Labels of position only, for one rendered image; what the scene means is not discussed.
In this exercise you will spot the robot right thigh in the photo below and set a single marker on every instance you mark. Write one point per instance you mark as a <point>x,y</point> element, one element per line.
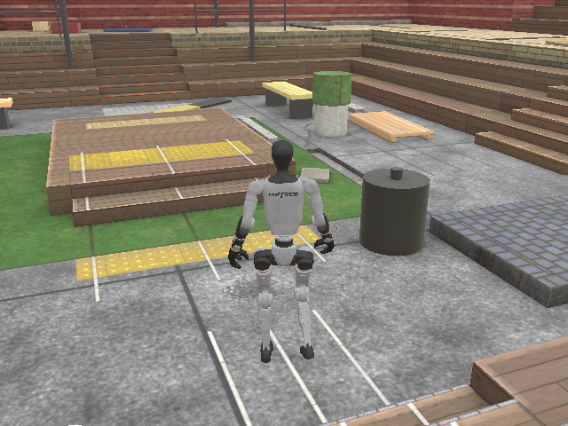
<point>304,262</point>

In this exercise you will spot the robot right forearm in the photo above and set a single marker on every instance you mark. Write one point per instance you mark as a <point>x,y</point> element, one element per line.
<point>325,232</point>

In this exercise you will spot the right robot upper arm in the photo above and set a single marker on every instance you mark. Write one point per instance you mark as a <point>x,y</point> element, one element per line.
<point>311,187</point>

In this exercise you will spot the robot thigh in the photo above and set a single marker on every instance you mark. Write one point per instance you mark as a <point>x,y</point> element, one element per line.
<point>304,262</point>
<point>263,267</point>

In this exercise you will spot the right robot hand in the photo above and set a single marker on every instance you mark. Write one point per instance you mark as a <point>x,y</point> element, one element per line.
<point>330,246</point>

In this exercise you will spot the left robot upper arm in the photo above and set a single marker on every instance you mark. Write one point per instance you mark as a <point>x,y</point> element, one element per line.
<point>254,188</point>

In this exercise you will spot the robot left forearm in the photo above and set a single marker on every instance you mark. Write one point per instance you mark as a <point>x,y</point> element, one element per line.
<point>239,237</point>

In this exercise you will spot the robot left thigh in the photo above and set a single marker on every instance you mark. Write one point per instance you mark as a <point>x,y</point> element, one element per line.
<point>263,267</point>

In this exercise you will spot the left robot hand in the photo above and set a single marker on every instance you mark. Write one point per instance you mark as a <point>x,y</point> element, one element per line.
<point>232,255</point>

